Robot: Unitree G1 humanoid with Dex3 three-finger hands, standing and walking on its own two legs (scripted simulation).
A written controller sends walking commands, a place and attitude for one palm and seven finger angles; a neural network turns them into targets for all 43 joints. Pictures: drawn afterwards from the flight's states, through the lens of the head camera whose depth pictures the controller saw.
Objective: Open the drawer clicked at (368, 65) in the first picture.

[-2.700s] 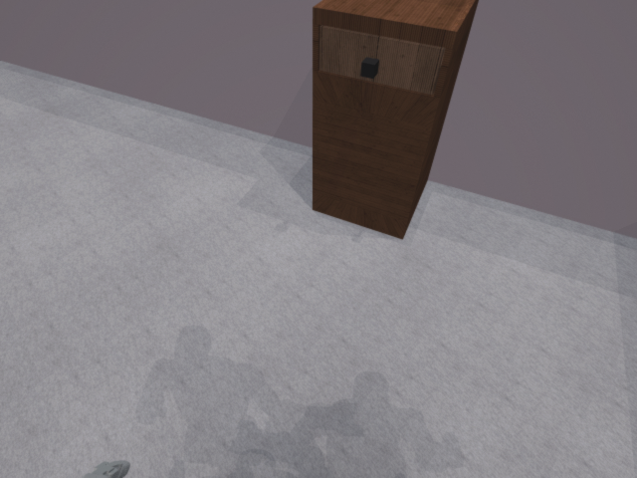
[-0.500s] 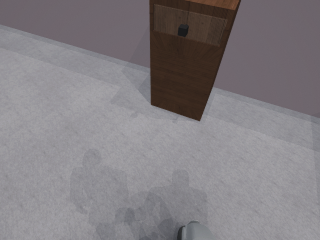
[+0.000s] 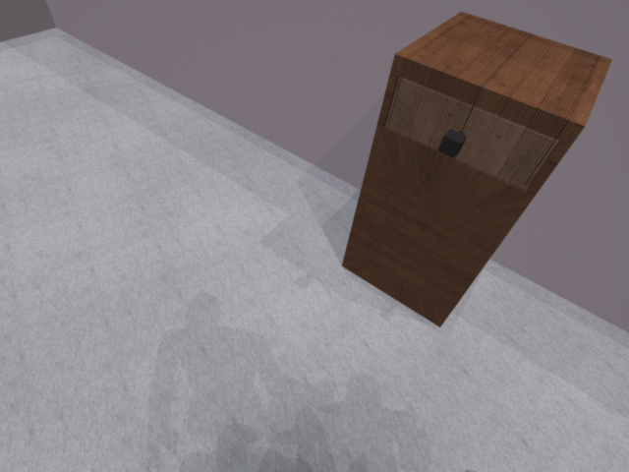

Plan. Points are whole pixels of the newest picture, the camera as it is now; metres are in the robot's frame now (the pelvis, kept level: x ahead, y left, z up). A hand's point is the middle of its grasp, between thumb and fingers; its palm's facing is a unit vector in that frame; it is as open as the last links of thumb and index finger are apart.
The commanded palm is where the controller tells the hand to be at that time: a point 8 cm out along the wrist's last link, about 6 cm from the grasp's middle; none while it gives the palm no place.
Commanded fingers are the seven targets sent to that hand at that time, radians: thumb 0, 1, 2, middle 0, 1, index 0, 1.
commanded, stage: turn to face it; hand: left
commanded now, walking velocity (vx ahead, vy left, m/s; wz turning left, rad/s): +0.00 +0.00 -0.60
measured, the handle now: (455, 140) +0.85 -0.27 -0.02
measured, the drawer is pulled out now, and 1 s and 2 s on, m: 0.00 0.00 0.00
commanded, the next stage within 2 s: take the last steps up to it in 0.86 s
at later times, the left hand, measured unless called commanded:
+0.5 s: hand (224, 442) +0.19 +0.14 -0.15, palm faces -0.19 -0.94 -0.27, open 7.4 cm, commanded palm none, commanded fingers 0.00 0.90 0.90 -0.20 -0.30 -0.20 -0.30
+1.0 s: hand (221, 392) +0.26 +0.16 -0.15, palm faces -0.41 -0.89 -0.19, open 7.4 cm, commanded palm none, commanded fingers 0.00 0.90 0.90 -0.20 -0.30 -0.20 -0.30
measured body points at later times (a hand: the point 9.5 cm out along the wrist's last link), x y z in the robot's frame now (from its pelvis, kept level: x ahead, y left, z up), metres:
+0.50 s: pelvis +0.07 -0.04 +0.01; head +0.11 -0.08 +0.45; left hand +0.20 +0.19 -0.13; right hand +0.07 -0.30 -0.15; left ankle +0.08 +0.10 -0.65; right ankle +0.10 -0.13 -0.72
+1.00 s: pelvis +0.10 +0.01 +0.02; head +0.14 +0.02 +0.47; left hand +0.28 +0.21 -0.14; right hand +0.03 -0.23 -0.11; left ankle +0.14 +0.10 -0.72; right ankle +0.02 -0.11 -0.65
